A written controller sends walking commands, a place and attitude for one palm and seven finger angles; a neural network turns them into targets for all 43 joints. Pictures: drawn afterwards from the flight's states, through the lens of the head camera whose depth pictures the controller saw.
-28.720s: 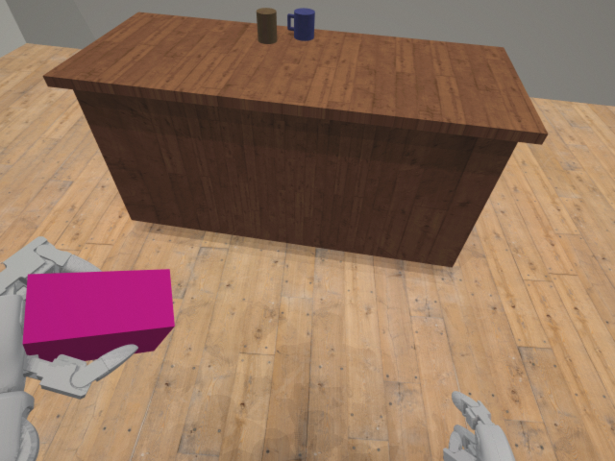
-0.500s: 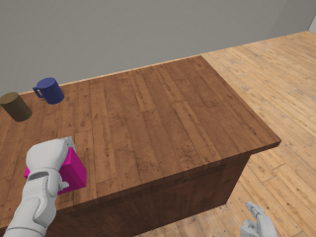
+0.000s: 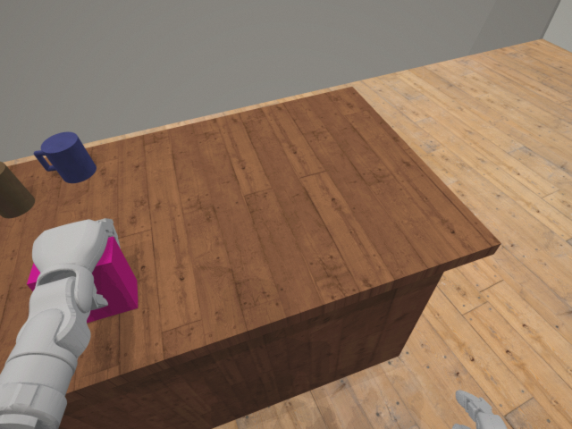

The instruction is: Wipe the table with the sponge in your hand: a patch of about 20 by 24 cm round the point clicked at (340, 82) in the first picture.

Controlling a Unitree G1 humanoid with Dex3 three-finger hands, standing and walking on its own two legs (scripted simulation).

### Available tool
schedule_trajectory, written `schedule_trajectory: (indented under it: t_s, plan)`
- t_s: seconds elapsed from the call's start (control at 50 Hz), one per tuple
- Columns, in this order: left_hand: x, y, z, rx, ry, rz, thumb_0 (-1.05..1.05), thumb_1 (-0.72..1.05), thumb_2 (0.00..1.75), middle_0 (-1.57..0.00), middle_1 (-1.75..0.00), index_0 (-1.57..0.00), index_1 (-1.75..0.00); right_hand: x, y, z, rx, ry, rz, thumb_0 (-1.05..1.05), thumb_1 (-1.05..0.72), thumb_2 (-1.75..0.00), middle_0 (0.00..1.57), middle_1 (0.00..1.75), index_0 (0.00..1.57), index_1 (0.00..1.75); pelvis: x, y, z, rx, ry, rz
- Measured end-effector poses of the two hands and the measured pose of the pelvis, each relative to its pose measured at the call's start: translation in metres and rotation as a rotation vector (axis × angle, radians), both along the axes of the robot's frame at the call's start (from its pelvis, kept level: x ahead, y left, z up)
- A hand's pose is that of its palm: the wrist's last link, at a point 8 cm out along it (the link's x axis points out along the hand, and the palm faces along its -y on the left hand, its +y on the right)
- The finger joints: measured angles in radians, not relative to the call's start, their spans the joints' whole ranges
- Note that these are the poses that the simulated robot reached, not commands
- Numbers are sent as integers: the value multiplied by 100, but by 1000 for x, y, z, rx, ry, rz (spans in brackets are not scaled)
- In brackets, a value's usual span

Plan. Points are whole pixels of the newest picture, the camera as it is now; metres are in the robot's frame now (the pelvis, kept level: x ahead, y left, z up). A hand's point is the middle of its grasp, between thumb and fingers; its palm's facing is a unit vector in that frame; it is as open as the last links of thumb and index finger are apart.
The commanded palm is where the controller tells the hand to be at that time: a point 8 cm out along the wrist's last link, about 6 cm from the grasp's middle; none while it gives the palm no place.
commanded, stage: wipe forward along the first lane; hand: left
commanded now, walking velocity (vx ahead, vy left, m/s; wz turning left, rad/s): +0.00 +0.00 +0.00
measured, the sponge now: (94, 290) +0.29 +0.35 +0.01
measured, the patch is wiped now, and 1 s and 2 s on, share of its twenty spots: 0.05 0.30 0.35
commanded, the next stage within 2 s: slide across to the middle lane in 1.10 s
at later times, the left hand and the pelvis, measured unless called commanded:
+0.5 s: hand (90, 244) +0.35 +0.36 +0.05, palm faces -0.11 -0.01 -0.99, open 10.0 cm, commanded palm +0.34 +0.35 +0.09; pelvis +0.00 +0.01 -0.01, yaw +0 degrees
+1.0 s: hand (91, 222) +0.39 +0.38 +0.05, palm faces -0.13 +0.00 -0.99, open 10.0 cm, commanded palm +0.38 +0.37 +0.08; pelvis +0.00 +0.02 -0.01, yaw -1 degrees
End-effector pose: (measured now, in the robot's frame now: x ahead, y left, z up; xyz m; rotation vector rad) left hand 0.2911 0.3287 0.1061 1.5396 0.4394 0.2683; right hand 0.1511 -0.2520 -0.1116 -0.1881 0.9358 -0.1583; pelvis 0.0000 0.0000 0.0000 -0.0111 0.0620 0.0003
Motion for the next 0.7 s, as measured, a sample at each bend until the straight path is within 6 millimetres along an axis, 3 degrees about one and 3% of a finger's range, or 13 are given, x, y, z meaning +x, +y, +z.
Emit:
schedule_trajectory:
  t_s: [0.28,0.7]
  plan:
    - [29,14,-1,13,13,-11,1,-50,104,-75,-134,-76,-134,-37,-3,-11,-3,93,-62,1,-91,-90,20,30,20,30,-1,6,-3,-7,46,-9]
    - [69,33,0,31,31,-13,1,-50,104,-75,-134,-76,-134,-60,6,-13,-15,158,-84,0,-91,-90,20,30,20,30,-3,18,-7,-19,95,-10]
